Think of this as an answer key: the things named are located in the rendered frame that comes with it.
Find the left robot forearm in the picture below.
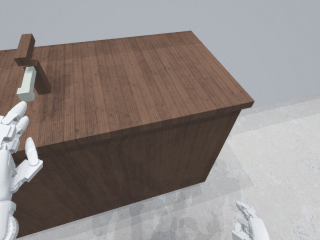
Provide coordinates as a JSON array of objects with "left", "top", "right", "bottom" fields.
[{"left": 0, "top": 200, "right": 19, "bottom": 240}]

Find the tap lever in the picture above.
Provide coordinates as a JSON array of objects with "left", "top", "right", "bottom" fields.
[{"left": 16, "top": 66, "right": 37, "bottom": 102}]

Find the left robot hand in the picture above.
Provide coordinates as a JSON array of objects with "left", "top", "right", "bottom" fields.
[{"left": 0, "top": 101, "right": 43, "bottom": 201}]

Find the right robot hand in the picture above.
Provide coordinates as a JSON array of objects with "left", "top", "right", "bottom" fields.
[{"left": 232, "top": 201, "right": 271, "bottom": 240}]

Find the counter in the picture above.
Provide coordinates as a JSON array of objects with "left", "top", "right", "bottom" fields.
[{"left": 0, "top": 30, "right": 255, "bottom": 239}]

